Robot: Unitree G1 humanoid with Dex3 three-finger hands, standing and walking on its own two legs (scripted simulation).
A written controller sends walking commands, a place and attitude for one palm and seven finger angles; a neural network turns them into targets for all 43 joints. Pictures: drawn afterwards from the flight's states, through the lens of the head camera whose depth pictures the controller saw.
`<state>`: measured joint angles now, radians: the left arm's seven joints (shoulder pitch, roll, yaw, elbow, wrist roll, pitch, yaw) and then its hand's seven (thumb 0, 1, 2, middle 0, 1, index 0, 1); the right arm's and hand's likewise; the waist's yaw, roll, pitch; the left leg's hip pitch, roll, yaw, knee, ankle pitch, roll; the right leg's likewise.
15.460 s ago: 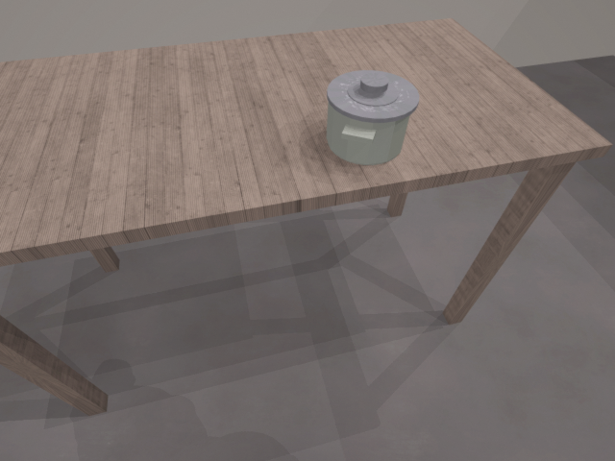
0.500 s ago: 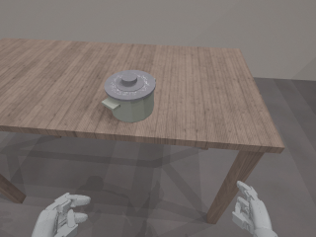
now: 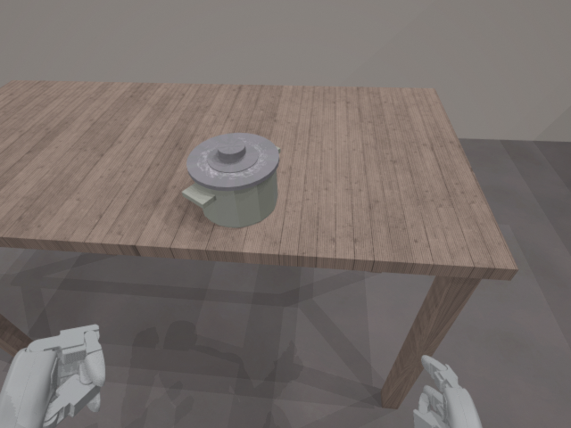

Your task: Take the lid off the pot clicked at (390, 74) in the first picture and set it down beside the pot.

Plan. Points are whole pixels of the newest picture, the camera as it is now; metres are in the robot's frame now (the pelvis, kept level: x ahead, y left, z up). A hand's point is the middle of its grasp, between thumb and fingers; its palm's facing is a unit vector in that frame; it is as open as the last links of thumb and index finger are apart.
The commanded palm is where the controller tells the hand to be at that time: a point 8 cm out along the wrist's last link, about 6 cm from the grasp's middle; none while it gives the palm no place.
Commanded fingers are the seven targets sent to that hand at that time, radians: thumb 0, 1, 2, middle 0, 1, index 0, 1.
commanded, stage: raise the hand higher, near the body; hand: left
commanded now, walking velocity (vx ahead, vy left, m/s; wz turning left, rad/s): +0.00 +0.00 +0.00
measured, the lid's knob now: (231, 149) +0.50 +0.16 +0.15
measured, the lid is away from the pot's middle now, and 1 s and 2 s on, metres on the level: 0.00 0.00 0.00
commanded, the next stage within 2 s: reach forward and open the fingers in 0.60 s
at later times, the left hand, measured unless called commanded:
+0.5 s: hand (80, 328) +0.17 +0.23 +0.16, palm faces +0.33 -0.85 -0.41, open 3.1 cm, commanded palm +0.11 +0.27 +0.18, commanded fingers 0.00 0.90 0.90 -1.30 -1.50 -1.30 -1.50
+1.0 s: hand (50, 301) +0.19 +0.27 +0.17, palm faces +0.18 -0.12 -0.98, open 2.9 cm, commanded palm +0.16 +0.27 +0.22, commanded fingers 0.00 0.40 1.24 -1.18 -0.93 -1.18 -0.93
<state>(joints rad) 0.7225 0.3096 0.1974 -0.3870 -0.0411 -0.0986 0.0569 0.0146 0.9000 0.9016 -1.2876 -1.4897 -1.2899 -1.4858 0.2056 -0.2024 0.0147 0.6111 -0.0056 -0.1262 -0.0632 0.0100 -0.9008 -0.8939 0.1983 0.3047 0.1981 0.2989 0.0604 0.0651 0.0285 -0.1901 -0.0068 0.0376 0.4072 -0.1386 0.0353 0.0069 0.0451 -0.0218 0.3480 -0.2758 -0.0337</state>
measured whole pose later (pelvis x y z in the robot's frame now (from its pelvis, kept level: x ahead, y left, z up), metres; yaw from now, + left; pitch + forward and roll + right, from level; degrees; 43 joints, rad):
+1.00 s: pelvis -0.03 +0.01 -0.01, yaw +1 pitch -2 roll -1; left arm 0.34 0.65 0.19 -0.51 0.62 0.14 -0.02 0.01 0.67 1.05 -1.25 -1.25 -1.26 -1.24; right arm 0.09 -0.29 0.02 0.56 0.03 0.08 -0.01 0.01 -0.90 -0.89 0.20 0.30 0.20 0.30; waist 0.10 0.15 0.00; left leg -0.34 -0.02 0.04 0.51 -0.14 0.05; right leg -0.17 0.03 -0.03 0.53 -0.33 -0.02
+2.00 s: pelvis -0.06 +0.03 -0.01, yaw +2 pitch -4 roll -1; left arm -0.39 0.68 -0.04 -0.06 0.77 0.16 -0.44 0.00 -0.38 1.72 -0.90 -0.08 -0.90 -0.08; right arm 0.08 -0.28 0.05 0.62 0.04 0.04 0.01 0.01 -0.90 -0.89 0.20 0.30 0.20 0.30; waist 0.09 0.14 0.04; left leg -0.31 -0.06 0.03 0.43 -0.06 0.08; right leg -0.17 -0.01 -0.05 0.52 -0.28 0.00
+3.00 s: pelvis -0.01 +0.01 -0.01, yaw +2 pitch +1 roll +0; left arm -0.88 0.55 -0.24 0.40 0.82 0.27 -0.51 0.00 -0.37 1.71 -0.89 -0.08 -0.90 -0.08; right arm 0.10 -0.30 0.04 0.65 0.06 0.10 0.02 0.01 -0.91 -0.89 0.19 0.30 0.19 0.30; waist 0.01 0.10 -0.01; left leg -0.36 -0.06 0.02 0.48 -0.13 0.05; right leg -0.21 0.00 -0.05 0.55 -0.35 -0.03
